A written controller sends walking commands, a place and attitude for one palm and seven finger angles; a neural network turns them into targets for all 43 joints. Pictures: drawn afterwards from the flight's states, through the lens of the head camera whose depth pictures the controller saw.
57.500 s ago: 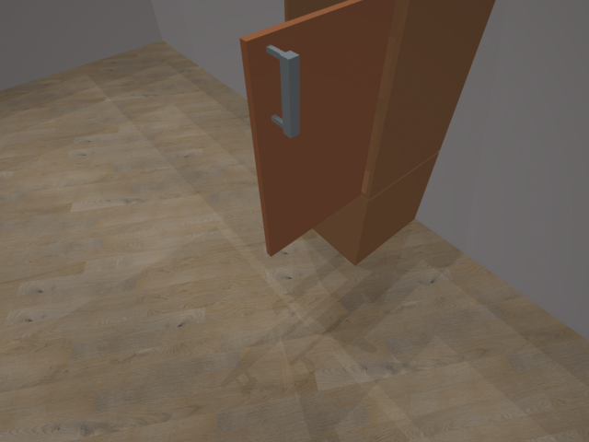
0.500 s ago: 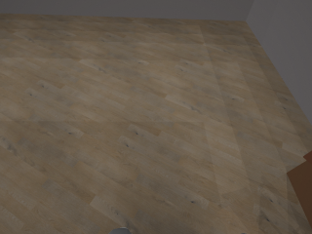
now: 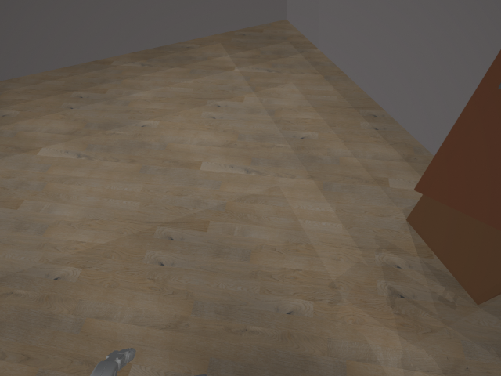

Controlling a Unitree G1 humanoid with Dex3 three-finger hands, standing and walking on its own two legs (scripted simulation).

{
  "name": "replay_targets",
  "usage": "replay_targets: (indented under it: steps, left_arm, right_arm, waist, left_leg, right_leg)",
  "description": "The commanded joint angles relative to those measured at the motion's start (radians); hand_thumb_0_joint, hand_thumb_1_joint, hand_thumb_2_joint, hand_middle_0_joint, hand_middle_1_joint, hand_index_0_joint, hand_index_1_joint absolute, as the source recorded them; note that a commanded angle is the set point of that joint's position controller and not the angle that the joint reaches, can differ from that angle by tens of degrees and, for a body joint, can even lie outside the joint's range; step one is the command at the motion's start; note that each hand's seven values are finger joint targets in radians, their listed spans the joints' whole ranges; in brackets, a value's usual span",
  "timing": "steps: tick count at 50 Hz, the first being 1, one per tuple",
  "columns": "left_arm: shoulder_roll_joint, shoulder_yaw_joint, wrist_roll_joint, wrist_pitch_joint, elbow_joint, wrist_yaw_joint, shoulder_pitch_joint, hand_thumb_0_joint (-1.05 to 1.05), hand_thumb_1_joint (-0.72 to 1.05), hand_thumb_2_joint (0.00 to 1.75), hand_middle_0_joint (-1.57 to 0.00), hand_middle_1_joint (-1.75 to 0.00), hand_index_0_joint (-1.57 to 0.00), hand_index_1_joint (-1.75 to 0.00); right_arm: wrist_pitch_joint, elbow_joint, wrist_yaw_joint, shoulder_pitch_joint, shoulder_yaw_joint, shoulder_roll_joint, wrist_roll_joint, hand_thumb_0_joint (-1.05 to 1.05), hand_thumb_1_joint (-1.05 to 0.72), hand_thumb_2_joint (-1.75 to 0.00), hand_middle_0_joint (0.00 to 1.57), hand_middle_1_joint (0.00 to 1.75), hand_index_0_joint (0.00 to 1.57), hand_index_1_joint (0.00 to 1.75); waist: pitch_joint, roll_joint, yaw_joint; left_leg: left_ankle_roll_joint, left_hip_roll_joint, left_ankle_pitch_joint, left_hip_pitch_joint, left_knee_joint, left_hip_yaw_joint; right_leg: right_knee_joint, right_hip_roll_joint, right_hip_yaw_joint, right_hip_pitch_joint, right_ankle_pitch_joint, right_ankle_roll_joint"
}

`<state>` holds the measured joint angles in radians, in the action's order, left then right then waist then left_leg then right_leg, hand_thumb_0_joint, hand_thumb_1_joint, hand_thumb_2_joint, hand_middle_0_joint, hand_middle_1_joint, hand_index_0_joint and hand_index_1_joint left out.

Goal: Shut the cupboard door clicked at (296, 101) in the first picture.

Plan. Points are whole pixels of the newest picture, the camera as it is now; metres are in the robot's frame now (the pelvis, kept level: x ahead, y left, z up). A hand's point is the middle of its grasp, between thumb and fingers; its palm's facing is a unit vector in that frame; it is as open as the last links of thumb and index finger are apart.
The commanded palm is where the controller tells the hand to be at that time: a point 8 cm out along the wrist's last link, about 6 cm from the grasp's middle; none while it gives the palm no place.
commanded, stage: turn to face it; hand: left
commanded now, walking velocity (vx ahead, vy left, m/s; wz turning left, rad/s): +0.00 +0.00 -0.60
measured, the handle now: out of the picture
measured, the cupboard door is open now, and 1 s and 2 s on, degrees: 31 31 31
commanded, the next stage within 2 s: take the last steps up to it in 0.98 s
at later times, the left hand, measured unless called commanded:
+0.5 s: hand (141, 374) +0.15 +0.22 -0.16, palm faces -0.24 -0.95 -0.20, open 7.4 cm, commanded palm none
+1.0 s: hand (195, 339) +0.21 +0.13 -0.15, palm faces -0.49 -0.84 -0.22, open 7.4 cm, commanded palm none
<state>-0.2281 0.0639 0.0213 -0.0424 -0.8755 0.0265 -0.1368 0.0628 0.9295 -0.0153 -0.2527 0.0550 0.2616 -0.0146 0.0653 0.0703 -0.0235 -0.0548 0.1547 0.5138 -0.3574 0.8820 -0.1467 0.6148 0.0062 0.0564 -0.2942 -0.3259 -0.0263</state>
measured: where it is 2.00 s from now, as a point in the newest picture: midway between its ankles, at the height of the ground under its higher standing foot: outside the picture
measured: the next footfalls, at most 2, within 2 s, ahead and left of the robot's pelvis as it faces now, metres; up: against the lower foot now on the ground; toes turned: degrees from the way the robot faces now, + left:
left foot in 0.34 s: +0.10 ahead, +0.13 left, +0.00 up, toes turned -8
right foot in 0.72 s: +0.00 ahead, -0.12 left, +0.00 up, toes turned -28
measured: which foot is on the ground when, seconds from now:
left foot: up 0.00-0.32, down 0.34-0.72, up 0.74-1.00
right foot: down 0.00-0.34, up 0.36-0.70, down 0.72-1.00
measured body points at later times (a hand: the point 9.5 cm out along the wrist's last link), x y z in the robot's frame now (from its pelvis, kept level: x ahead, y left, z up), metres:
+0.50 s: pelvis +0.03 +0.03 +0.02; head +0.08 +0.05 +0.46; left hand +0.16 +0.27 -0.14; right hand +0.05 -0.23 -0.11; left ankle +0.06 +0.14 -0.72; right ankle -0.05 -0.09 -0.64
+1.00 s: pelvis +0.04 +0.00 +0.01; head +0.08 -0.02 +0.46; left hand +0.23 +0.17 -0.13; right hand -0.03 -0.26 -0.13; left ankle +0.11 +0.11 -0.68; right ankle -0.03 -0.10 -0.72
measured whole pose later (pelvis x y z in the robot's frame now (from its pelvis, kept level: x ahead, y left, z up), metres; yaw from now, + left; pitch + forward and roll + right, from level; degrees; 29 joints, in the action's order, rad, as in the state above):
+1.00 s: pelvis +0.04 +0.00 +0.01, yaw -30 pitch +2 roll +0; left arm -0.20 0.04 0.03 -0.04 -0.93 0.00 -0.19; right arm 0.06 0.93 -0.01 -0.20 0.04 0.23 -0.01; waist 0.05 0.00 -0.02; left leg -0.07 0.06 0.41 -0.45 0.86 -0.05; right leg 0.48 0.01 -0.03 -0.23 -0.28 -0.01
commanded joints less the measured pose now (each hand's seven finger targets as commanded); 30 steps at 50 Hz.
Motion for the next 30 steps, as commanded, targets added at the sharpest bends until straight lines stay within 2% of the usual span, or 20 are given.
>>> replay_targets:
  steps: [1, 3, 5, 6, 9, 12, 13, 14, 15, 16, 17, 18, 19, 20, 22, 24, 25, 27, 30]
  left_arm:
    - [-0.208, 0.058, -0.002, 0.016, 0.057, -0.044, -0.043, 0.00, 0.90, 0.90, -0.20, -0.30, -0.20, -0.30]
    - [-0.179, 0.043, -0.004, 0.023, 0.073, -0.041, -0.014, 0.00, 0.90, 0.90, -0.20, -0.30, -0.20, -0.30]
    - [-0.186, 0.043, 0.000, 0.027, 0.066, -0.040, -0.024, 0.00, 0.90, 0.90, -0.20, -0.30, -0.20, -0.30]
    - [-0.191, 0.044, 0.000, 0.027, 0.064, -0.038, -0.044, 0.00, 0.90, 0.90, -0.20, -0.30, -0.20, -0.30]
    - [-0.205, 0.049, 0.004, 0.026, 0.053, -0.037, -0.068, 0.00, 0.90, 0.90, -0.20, -0.30, -0.20, -0.30]
    - [-0.213, 0.055, 0.005, 0.021, 0.049, -0.036, -0.066, 0.00, 0.90, 0.90, -0.20, -0.30, -0.20, -0.30]
    - [-0.214, 0.056, 0.004, 0.019, 0.050, -0.036, -0.050, 0.00, 0.90, 0.90, -0.20, -0.30, -0.20, -0.30]
    - [-0.207, 0.055, 0.000, 0.016, 0.053, -0.036, -0.031, 0.00, 0.90, 0.90, -0.20, -0.30, -0.20, -0.30]
    - [-0.190, 0.051, -0.003, 0.012, 0.056, -0.035, -0.008, 0.00, 0.90, 0.90, -0.20, -0.30, -0.20, -0.30]
    - [-0.141, 0.040, -0.013, 0.005, 0.071, -0.031, -0.019, 0.00, 0.90, 0.90, -0.20, -0.30, -0.20, -0.30]
    - [-0.095, 0.030, -0.021, 0.001, 0.087, -0.020, -0.047, 0.00, 0.90, 0.90, -0.20, -0.30, -0.20, -0.30]
    - [-0.125, 0.035, -0.008, 0.000, 0.093, -0.018, -0.019, 0.00, 0.90, 0.90, -0.20, -0.30, -0.20, -0.30]
    - [-0.126, 0.044, 0.000, 0.000, 0.089, -0.011, -0.053, 0.00, 0.90, 0.90, -0.20, -0.30, -0.20, -0.30]
    - [-0.131, 0.049, 0.008, -0.005, 0.070, -0.004, -0.054, 0.00, 0.90, 0.90, -0.20, -0.30, -0.20, -0.30]
    - [-0.118, 0.052, 0.006, -0.014, 0.062, 0.009, -0.036, 0.00, 0.90, 0.90, -0.20, -0.30, -0.20, -0.30]
    - [-0.094, 0.044, 0.001, -0.018, 0.063, 0.013, -0.029, 0.00, 0.90, 0.90, -0.20, -0.30, -0.20, -0.30]
    - [-0.088, 0.041, 0.001, -0.017, 0.067, 0.014, -0.017, 0.00, 0.90, 0.90, -0.20, -0.30, -0.20, -0.30]
    - [-0.071, 0.034, -0.001, -0.018, 0.077, 0.016, 0.018, 0.00, 0.90, 0.90, -0.20, -0.30, -0.20, -0.30]
    - [-0.068, 0.029, -0.001, -0.013, 0.077, 0.015, 0.017, 0.00, 0.90, 0.90, -0.20, -0.30, -0.20, -0.30]
  right_arm:
    - [-0.025, -0.123, -0.006, 0.102, 0.021, 0.092, -0.002, 0.00, -0.90, -0.90, 0.20, 0.30, 0.20, 0.30]
    - [-0.024, -0.108, 0.001, 0.074, 0.022, 0.087, -0.004, 0.00, -0.90, -0.90, 0.20, 0.30, 0.20, 0.30]
    - [-0.023, -0.102, 0.004, 0.068, 0.021, 0.071, -0.001, 0.00, -0.90, -0.90, 0.20, 0.30, 0.20, 0.30]
    - [-0.022, -0.103, 0.004, 0.073, 0.020, 0.064, -0.003, 0.00, -0.90, -0.90, 0.20, 0.30, 0.20, 0.30]
    - [-0.030, -0.119, 0.000, 0.091, 0.017, 0.059, 0.002, 0.00, -0.90, -0.90, 0.20, 0.30, 0.20, 0.30]
    - [-0.039, -0.130, -0.005, 0.098, 0.015, 0.057, 0.010, 0.00, -0.90, -0.90, 0.20, 0.30, 0.20, 0.30]
    - [-0.043, -0.125, -0.008, 0.075, 0.015, 0.058, 0.012, 0.00, -0.90, -0.90, 0.20, 0.30, 0.20, 0.30]
    - [-0.046, -0.114, -0.011, 0.043, 0.015, 0.062, 0.014, 0.00, -0.90, -0.90, 0.20, 0.30, 0.20, 0.30]
    - [-0.051, -0.099, -0.013, 0.006, 0.019, 0.073, 0.015, 0.00, -0.90, -0.90, 0.20, 0.30, 0.20, 0.30]
    - [-0.061, -0.094, -0.019, -0.025, 0.027, 0.134, 0.005, 0.00, -0.90, -0.90, 0.20, 0.30, 0.20, 0.30]
    - [-0.064, -0.105, -0.021, -0.042, 0.044, 0.232, -0.011, 0.00, -0.90, -0.90, 0.20, 0.30, 0.20, 0.30]
    - [-0.059, -0.113, -0.025, -0.048, 0.041, 0.238, -0.017, 0.00, -0.90, -0.90, 0.20, 0.30, 0.20, 0.30]
    - [-0.059, -0.136, -0.022, 0.001, 0.031, 0.209, -0.021, 0.00, -0.90, -0.90, 0.20, 0.30, 0.20, 0.30]
    - [-0.068, -0.146, -0.025, 0.058, 0.023, 0.179, -0.022, 0.00, -0.90, -0.90, 0.20, 0.30, 0.20, 0.30]
    - [-0.067, -0.148, -0.029, 0.070, 0.017, 0.154, -0.023, 0.00, -0.90, -0.90, 0.20, 0.30, 0.20, 0.30]
    - [-0.068, -0.127, -0.033, 0.035, 0.019, 0.147, -0.021, 0.00, -0.90, -0.90, 0.20, 0.30, 0.20, 0.30]
    - [-0.068, -0.122, -0.035, 0.014, 0.022, 0.151, -0.019, 0.00, -0.90, -0.90, 0.20, 0.30, 0.20, 0.30]
    - [-0.066, -0.102, -0.031, -0.025, 0.029, 0.155, -0.021, 0.00, -0.90, -0.90, 0.20, 0.30, 0.20, 0.30]
    - [-0.060, -0.089, -0.020, -0.019, 0.037, 0.170, -0.020, 0.00, -0.90, -0.90, 0.20, 0.30, 0.20, 0.30]
  waist:
    - [-0.052, -0.316, 0.052]
    - [-0.073, -0.247, 0.022]
    - [-0.091, -0.217, 0.020]
    - [-0.099, -0.194, 0.030]
    - [-0.126, -0.202, 0.041]
    - [-0.134, -0.230, 0.043]
    - [-0.138, -0.233, 0.029]
    - [-0.135, -0.232, 0.008]
    - [-0.134, -0.204, -0.015]
    - [-0.142, -0.028, -0.023]
    - [-0.145, 0.246, -0.021]
    - [-0.121, 0.197, -0.033]
    - [-0.113, 0.099, -0.002]
    - [-0.094, 0.142, 0.025]
    - [-0.060, 0.126, 0.024]
    - [-0.101, 0.119, 0.014]
    - [-0.116, 0.113, 0.003]
    - [-0.125, 0.123, -0.016]
    - [-0.118, 0.155, -0.017]
  left_leg:
    - [-0.022, -0.028, -0.047, -0.311, 0.298, 0.148]
    - [-0.036, -0.039, -0.113, -0.233, 0.245, 0.136]
    - [-0.041, -0.063, -0.127, -0.188, 0.165, 0.118]
    - [-0.043, -0.077, -0.133, -0.181, 0.131, 0.112]
    - [-0.042, -0.096, -0.101, -0.166, 0.012, 0.111]
    - [-0.033, -0.120, -0.093, -0.092, -0.128, 0.110]
    - [-0.031, -0.128, -0.124, -0.043, -0.201, 0.109]
    - [-0.026, -0.129, -0.198, 0.046, -0.295, 0.113]
    - [-0.021, -0.117, -0.294, 0.167, -0.417, 0.117]
    - [0.019, 0.014, -0.298, 0.279, -0.538, 0.245]
    - [0.128, 0.257, -0.377, 0.328, -0.605, 0.486]
    - [0.208, 0.333, -0.429, 0.239, -0.608, 0.508]
    - [0.227, 0.310, -0.344, 0.156, -0.620, 0.449]
    - [0.208, 0.258, -0.406, 0.150, -0.614, 0.404]
    - [0.177, 0.194, -0.521, 0.161, -0.574, 0.255]
    - [0.175, 0.173, -0.651, 0.259, -0.527, 0.180]
    - [0.180, 0.179, -0.702, 0.297, -0.507, 0.167]
    - [0.179, 0.185, -0.733, 0.303, -0.494, 0.135]
    - [0.178, 0.197, -0.697, 0.264, -0.474, 0.104]
  right_leg:
    - [-0.318, -0.285, -0.394, 0.182, 0.308, -0.170]
    - [-0.291, -0.240, -0.303, 0.132, 0.388, -0.152]
    - [-0.278, -0.218, -0.293, 0.135, 0.414, -0.147]
    - [-0.277, -0.213, -0.306, 0.140, 0.409, -0.151]
    - [-0.253, -0.222, -0.365, 0.183, 0.429, -0.170]
    - [-0.215, -0.215, -0.411, 0.166, 0.503, -0.165]
    - [-0.192, -0.206, -0.416, 0.146, 0.519, -0.149]
    - [-0.171, -0.191, -0.420, 0.079, 0.477, -0.122]
    - [-0.135, -0.150, -0.399, -0.013, 0.385, -0.077]
    - [-0.044, -0.049, -0.321, -0.142, 0.185, -0.024]
    - [0.196, 0.073, -0.154, -0.276, -0.210, 0.039]
    - [0.407, 0.035, -0.120, -0.255, -0.306, 0.045]
    - [0.510, 0.002, -0.124, -0.223, -0.259, 0.047]
    - [0.552, -0.007, -0.112, -0.261, -0.215, 0.056]
    - [0.563, -0.024, -0.089, -0.266, -0.155, 0.073]
    - [0.496, -0.025, -0.054, -0.274, -0.142, 0.084]
    - [0.449, -0.029, -0.034, -0.268, -0.149, 0.087]
    - [0.355, -0.028, -0.015, -0.220, -0.147, 0.083]
    - [0.220, -0.017, 0.022, -0.132, -0.129, 0.069]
